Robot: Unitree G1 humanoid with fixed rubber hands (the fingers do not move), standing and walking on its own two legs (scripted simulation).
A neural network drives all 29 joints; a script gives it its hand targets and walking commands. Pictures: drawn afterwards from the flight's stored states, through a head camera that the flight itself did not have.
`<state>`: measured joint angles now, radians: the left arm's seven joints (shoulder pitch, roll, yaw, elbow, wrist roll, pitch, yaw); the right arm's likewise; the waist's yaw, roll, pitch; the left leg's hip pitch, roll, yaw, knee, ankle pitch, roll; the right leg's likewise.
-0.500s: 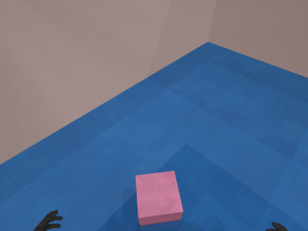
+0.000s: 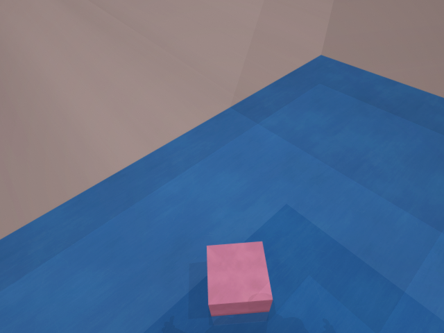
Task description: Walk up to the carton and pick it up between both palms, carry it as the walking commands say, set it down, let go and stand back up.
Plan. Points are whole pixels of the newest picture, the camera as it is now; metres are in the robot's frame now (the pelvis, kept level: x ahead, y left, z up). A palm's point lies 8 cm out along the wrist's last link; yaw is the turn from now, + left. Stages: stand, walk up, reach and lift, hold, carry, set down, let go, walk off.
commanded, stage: walk up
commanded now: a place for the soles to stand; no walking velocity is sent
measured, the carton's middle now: (237, 278) +0.49 -0.01 -0.70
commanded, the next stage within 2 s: reach and lift in 1.98 s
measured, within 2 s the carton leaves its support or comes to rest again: neither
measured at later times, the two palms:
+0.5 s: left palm out of the picture +0.11 +0.33 -0.10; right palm out of the picture +0.11 -0.33 -0.10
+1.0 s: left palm out of the picture +0.05 +0.29 -0.12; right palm out of the picture +0.13 -0.36 -0.10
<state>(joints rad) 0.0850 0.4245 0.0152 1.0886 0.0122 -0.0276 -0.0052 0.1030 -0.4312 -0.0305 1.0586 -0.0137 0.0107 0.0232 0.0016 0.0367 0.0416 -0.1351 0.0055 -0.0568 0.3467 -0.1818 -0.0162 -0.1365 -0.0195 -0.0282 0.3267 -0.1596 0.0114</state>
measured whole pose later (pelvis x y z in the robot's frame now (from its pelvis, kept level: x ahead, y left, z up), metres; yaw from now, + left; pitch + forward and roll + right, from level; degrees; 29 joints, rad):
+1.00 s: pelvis -0.01 -0.05 -0.02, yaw +9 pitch -2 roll +0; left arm 0.10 0.44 0.05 0.93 0.01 0.04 -0.05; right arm 0.19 -0.45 -0.02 0.90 -0.02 -0.03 -0.04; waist 0.01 -0.01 0.10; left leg -0.27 0.02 -0.08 0.59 -0.29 -0.03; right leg -0.23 -0.01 -0.04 0.58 -0.29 -0.02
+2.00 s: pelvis -0.01 -0.04 +0.00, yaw +6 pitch -1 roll +0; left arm 0.12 0.43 0.03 1.03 0.01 0.02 -0.04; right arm 0.10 -0.43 -0.01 1.01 -0.02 -0.03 -0.01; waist 0.01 0.00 0.02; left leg -0.19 0.03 -0.03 0.39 -0.18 -0.03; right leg -0.18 0.00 0.01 0.39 -0.21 0.00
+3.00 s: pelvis -0.08 -0.05 -0.09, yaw +6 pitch +26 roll +0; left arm -0.79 0.34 0.18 0.81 -0.03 0.30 -0.02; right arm -0.75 -0.41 -0.24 0.82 0.05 0.26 0.07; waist -0.02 0.02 0.07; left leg -1.15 0.02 -0.06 0.96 -0.27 -0.04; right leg -1.13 0.01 -0.01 0.97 -0.30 0.00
